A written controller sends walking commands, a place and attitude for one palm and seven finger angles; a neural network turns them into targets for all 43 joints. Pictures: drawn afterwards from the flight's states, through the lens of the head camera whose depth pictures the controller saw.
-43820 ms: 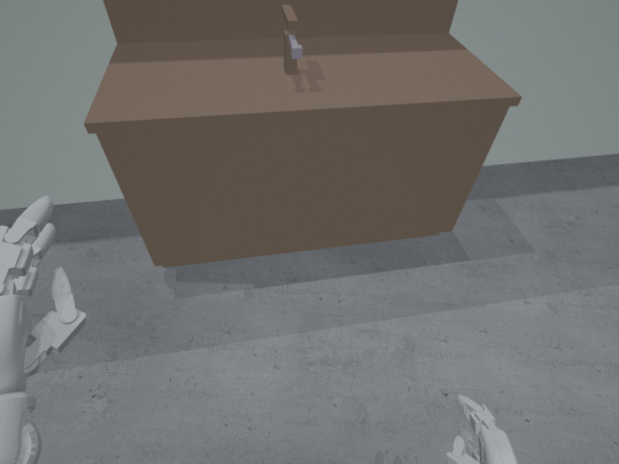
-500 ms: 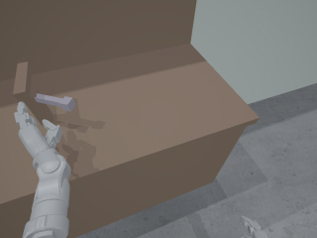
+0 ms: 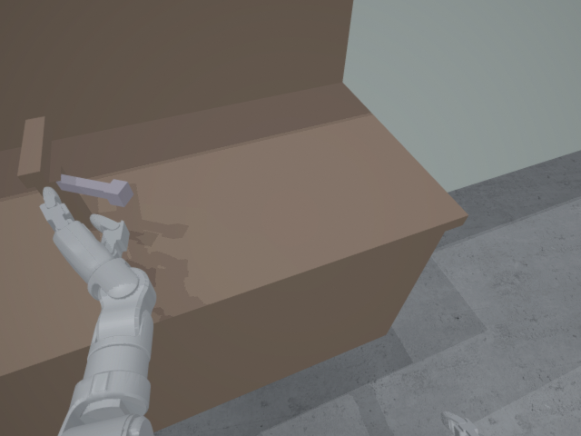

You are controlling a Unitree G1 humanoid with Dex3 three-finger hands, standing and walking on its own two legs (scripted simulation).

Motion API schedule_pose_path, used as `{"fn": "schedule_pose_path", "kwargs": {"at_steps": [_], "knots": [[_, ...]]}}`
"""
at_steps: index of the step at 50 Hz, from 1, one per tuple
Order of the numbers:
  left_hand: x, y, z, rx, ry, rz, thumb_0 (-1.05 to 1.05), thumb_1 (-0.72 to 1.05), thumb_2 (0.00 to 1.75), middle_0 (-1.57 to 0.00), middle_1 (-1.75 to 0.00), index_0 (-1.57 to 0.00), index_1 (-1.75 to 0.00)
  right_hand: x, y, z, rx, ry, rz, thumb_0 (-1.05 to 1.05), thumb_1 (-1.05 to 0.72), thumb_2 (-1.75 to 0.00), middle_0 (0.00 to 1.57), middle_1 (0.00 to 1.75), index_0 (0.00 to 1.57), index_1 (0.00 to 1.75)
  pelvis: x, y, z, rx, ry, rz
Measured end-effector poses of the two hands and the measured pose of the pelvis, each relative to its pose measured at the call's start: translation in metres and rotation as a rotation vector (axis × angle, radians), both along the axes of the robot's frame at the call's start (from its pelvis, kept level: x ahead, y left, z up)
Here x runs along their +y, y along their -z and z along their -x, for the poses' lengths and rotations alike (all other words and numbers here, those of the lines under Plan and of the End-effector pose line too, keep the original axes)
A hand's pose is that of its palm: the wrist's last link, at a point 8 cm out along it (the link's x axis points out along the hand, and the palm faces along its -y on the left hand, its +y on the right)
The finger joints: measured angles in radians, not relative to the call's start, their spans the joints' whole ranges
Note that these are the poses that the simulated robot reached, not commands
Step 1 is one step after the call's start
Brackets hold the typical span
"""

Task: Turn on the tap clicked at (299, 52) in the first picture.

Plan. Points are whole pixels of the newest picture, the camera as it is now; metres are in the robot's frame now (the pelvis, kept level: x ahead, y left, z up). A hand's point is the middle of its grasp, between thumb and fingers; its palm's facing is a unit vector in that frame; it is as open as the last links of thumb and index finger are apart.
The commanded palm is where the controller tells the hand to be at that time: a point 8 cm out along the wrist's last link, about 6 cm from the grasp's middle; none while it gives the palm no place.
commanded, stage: push the lever round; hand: left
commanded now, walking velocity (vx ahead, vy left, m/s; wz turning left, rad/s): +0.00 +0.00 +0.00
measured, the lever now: (118, 193) +0.44 +0.28 +0.08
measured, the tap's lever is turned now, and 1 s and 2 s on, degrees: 55 65 79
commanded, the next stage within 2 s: lift the hand up off the lever in 1.38 s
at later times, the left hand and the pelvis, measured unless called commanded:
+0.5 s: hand (144, 214) +0.41 +0.24 +0.07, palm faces +0.83 -0.55 -0.06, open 7.8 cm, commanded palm +0.36 +0.25 +0.08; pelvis +0.00 -0.01 +0.00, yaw +0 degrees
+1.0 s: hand (155, 201) +0.44 +0.23 +0.07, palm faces +0.88 -0.47 -0.11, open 7.9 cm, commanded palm +0.38 +0.24 +0.08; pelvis +0.00 -0.03 -0.01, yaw +0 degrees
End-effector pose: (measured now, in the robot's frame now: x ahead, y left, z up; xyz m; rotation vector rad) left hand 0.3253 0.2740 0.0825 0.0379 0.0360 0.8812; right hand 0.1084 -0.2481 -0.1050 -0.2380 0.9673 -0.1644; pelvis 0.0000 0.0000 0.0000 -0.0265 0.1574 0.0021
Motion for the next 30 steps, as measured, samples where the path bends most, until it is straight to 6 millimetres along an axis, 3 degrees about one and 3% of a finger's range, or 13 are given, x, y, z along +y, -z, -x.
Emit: {"fn": "schedule_pose_path", "kwargs": {"at_steps": [12, 30], "knots": [[-0.008, 0.001, -0.007, 0.015, -0.072, 0.012, 0.02, 0.90, 0.90, -0.15, -0.15, -0.15, -0.16, -0.002, 0.004, 0.006, 0.021, -0.004, -0.012, 0.01, -0.91, -0.90, 0.20, 0.29, 0.20, 0.30, -0.005, 0.001, 0.002, 0.006, -0.005, -0.001], [-0.032, 0.003, -0.038, 0.049, -0.138, 0.028, 0.02, 0.91, 0.91, -0.15, -0.15, -0.15, -0.16, -0.012, 0.014, 0.024, 0.096, 0.002, -0.030, 0.01, -0.91, -0.90, 0.20, 0.29, 0.20, 0.30, -0.013, 0.005, 0.000, 0.050, -0.004, -0.007]]}}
